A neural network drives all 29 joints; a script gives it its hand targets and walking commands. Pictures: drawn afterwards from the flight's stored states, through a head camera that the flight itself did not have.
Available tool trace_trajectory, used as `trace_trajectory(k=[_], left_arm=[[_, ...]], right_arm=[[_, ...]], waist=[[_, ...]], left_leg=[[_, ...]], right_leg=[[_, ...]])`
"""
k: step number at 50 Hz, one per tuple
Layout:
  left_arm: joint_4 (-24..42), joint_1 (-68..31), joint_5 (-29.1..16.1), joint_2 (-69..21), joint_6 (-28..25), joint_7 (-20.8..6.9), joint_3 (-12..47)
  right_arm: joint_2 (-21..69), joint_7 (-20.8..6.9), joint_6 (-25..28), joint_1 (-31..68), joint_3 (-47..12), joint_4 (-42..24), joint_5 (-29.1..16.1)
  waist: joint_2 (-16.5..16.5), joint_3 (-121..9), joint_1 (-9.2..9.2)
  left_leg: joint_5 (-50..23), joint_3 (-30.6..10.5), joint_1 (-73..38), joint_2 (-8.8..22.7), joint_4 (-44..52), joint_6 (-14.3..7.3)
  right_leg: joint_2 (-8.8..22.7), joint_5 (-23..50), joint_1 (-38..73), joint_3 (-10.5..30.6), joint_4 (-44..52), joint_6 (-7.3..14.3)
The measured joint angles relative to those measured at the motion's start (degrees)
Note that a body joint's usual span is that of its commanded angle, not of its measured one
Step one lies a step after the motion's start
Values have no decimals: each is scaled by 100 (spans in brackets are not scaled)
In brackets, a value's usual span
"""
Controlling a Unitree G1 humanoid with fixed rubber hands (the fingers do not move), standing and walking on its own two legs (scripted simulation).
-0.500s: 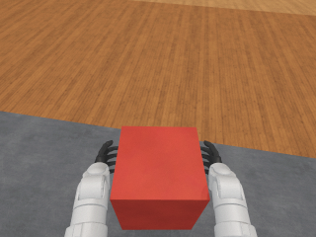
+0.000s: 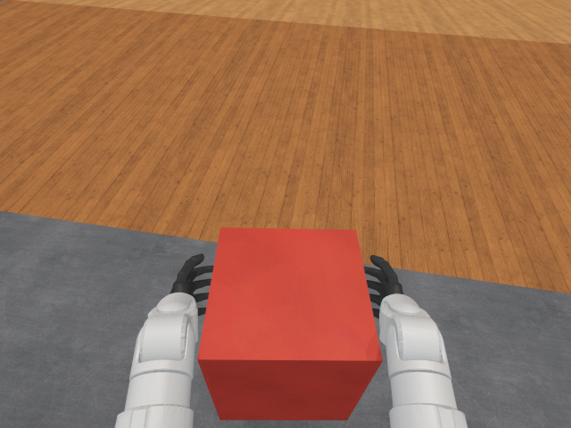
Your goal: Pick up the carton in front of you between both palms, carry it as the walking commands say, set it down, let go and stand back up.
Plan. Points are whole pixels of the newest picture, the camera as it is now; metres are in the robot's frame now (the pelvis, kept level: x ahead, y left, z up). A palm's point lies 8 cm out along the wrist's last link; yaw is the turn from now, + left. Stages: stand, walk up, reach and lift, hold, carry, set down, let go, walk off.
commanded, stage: hold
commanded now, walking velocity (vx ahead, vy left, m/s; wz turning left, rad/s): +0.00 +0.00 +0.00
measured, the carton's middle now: (286, 327) +0.29 +0.00 -0.02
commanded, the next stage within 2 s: carry in 0.34 s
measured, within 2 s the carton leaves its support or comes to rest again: neither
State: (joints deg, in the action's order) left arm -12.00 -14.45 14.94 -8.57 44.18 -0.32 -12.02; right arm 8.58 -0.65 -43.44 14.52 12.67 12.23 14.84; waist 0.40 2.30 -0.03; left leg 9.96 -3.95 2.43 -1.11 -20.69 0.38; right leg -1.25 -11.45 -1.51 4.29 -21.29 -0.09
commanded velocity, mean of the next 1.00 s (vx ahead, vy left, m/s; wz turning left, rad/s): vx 0.35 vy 0.00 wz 0.00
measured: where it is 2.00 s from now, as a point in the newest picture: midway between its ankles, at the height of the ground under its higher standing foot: (298, 289)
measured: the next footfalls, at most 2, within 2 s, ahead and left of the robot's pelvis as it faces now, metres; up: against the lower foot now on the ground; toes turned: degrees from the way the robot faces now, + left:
left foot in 0.78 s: +0.19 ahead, +0.09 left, +0.00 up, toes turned +8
right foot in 1.12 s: +0.47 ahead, -0.15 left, +0.00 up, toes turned -15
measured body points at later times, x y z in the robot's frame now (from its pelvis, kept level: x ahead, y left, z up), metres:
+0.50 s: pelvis +0.02 +0.00 -0.01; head -0.02 -0.01 +0.44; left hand +0.32 +0.14 +0.06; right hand +0.32 -0.16 +0.05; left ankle +0.03 +0.12 -0.75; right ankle +0.01 -0.13 -0.74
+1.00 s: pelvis +0.23 -0.02 +0.00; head +0.22 -0.02 +0.45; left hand +0.52 +0.12 +0.08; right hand +0.50 -0.19 +0.08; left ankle +0.15 +0.09 -0.75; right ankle +0.27 -0.14 -0.70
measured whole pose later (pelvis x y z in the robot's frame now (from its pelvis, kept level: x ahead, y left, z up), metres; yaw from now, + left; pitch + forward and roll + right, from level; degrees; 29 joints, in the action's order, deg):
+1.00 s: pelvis +0.23 -0.02 +0.00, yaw -3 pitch +6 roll +0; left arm 18.4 -9.0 4.8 -7.6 70.4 5.9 -7.2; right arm 7.7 5.8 -70.2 9.2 5.9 -18.5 5.9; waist -0.7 -8.0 -1.2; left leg 15.9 10.8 7.4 2.3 -17.7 -0.7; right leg 4.7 -17.0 -32.3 -7.0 -45.0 0.0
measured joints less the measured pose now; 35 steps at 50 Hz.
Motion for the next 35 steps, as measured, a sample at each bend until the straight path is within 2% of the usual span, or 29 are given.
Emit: trace_trajectory(k=[17, 21, 23, 25, 28, 32, 35], left_arm=[[-111, -189, 40, -43, -56, -24, -162], [26, -55, -44, -10, 48, 21, -44], [236, -10, -145, 29, 144, 43, 13], [477, 14, -300, 99, 278, 82, 93], [778, 22, -508, 143, 608, 189, 245], [1179, 54, -603, 69, 1174, 435, 525], [1734, 179, -692, 75, 1622, 591, 625]], right_arm=[[43, -39, 56, 188, 159, 108, 64], [11, 15, -73, 55, 17, -52, -3], [5, 59, -184, 31, -64, -257, -84], [0, 143, -330, 2, -170, -523, -173], [-68, 270, -707, -135, -306, -1001, -338], [-383, 329, -1304, -227, -400, -1455, -723], [-455, 416, -1704, -170, -479, -1769, -936]], waist=[[-5, -51, 15], [-19, -556, 74], [-44, -729, 116], [-99, -851, 127], [-184, -1056, 76], [-10, -1228, 17], [113, -1193, 10]], left_leg=[[34, 27, 211, -13, -151, -2], [606, 122, 737, 7, -523, -8], [571, 195, 901, 45, -550, -21], [390, 235, 1028, 119, -637, -18], [891, 196, 1222, 252, -1020, -13], [1614, 668, 1823, 299, -1951, -3], [1349, 976, 2065, 222, -1669, 8]], right_leg=[[2, -38, -229, 25, -171, -16], [3, -753, -837, 34, -677, 4], [71, -967, -1109, -100, -889, 34], [116, -857, -1239, -288, -940, 46], [62, -492, -1185, -470, -736, 50], [184, -629, -1071, -590, -511, 124], [307, -612, -864, -552, -174, 76]])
